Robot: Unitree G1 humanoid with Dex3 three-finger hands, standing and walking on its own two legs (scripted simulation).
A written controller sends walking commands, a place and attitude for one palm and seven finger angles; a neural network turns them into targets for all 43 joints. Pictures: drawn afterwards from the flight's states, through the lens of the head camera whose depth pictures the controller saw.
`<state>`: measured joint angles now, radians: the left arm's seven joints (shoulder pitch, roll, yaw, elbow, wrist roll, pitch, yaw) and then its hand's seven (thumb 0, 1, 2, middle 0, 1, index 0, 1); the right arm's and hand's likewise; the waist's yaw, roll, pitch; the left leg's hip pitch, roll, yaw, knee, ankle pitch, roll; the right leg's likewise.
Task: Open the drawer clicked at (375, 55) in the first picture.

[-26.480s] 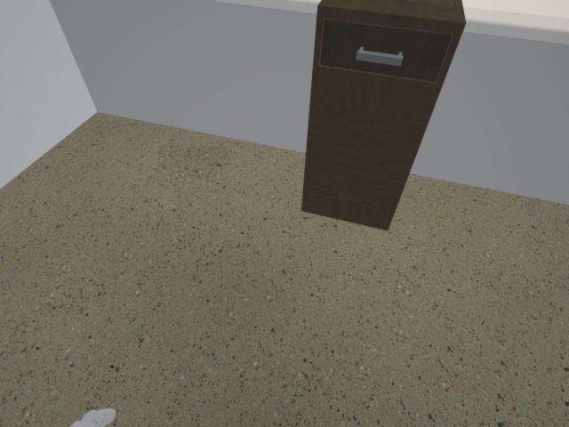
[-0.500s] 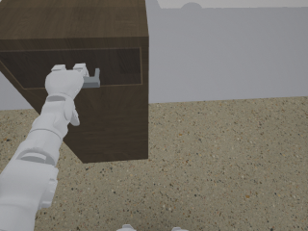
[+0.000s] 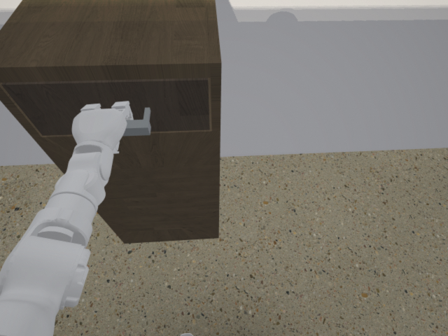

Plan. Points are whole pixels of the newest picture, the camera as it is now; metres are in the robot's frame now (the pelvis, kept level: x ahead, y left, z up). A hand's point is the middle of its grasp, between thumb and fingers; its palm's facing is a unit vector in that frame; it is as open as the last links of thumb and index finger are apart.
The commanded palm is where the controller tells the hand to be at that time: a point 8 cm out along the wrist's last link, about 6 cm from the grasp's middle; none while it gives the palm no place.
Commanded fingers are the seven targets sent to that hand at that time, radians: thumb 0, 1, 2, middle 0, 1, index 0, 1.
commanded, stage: close the thumb around the handle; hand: left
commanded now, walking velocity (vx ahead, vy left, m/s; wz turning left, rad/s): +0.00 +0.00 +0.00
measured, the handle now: (116, 120) +0.52 +0.21 +0.06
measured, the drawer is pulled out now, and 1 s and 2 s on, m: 0.00 0.09 0.22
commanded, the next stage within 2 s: pull the drawer open in 0.08 s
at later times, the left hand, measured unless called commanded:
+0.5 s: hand (110, 154) +0.45 +0.21 +0.04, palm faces -0.03 -0.06 -1.00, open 5.4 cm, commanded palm +0.41 +0.21 +0.10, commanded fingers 0.00 0.90 0.90 -0.40 -1.35 -0.40 -1.35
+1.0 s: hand (103, 186) +0.38 +0.21 +0.04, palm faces -0.01 -0.06 -1.00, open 5.4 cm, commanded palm +0.35 +0.21 +0.10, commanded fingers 0.00 0.90 0.90 -0.40 -1.35 -0.40 -1.35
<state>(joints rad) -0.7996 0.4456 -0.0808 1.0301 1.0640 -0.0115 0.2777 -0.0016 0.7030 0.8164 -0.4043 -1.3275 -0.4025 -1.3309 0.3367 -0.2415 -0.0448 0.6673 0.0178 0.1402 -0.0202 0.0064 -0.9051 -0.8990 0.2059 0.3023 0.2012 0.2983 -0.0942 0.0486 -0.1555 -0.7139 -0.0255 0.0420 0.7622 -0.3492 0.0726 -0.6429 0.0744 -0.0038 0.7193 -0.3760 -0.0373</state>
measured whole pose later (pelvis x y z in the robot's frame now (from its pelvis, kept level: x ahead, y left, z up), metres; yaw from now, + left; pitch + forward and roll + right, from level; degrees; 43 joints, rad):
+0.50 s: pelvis +0.01 +0.00 +0.01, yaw -1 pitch +16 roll -1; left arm -0.59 0.44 -0.06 0.82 1.03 -0.02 0.27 0.01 0.75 0.80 -0.33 -1.35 -0.42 -1.35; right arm 0.34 -0.25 -0.06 0.66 0.02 0.17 -0.01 0.01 -0.91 -0.90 0.20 0.30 0.20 0.30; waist -0.06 0.06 -0.17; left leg -0.64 -0.02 0.06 0.72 -0.36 0.07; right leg -0.58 0.08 0.02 0.68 -0.38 -0.04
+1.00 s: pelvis +0.01 -0.01 +0.01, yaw +1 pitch +11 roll -1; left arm -0.33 0.39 -0.13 0.51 1.01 0.04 0.25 0.01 0.74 0.83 -0.33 -1.35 -0.42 -1.35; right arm 0.19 -0.24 -0.05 0.62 0.03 0.17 -0.01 0.01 -0.91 -0.90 0.20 0.30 0.20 0.30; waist 0.00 0.06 -0.14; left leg -0.54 -0.04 0.04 0.69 -0.35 0.06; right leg -0.48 0.07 0.00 0.67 -0.39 -0.05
